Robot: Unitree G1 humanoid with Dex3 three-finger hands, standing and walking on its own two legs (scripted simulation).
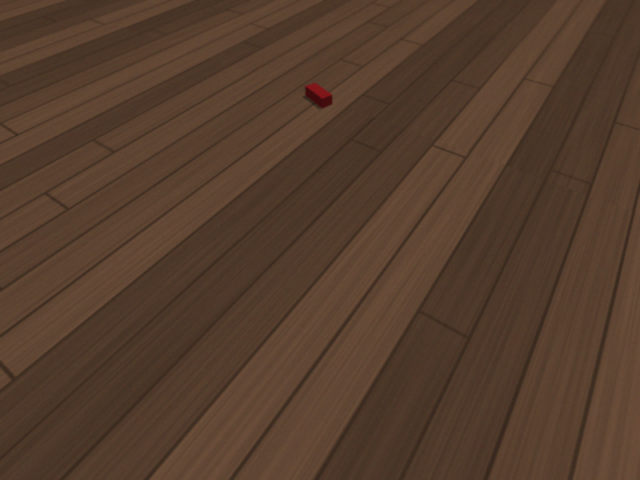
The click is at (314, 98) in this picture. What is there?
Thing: lying carton
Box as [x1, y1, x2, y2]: [305, 83, 331, 107]
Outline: 305,86 306,95 321,107 331,104 331,94 317,84 313,83
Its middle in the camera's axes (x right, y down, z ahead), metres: -0.02 -0.87 +2.38
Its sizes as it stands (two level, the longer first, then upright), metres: 0.181 0.074 0.063
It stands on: the floor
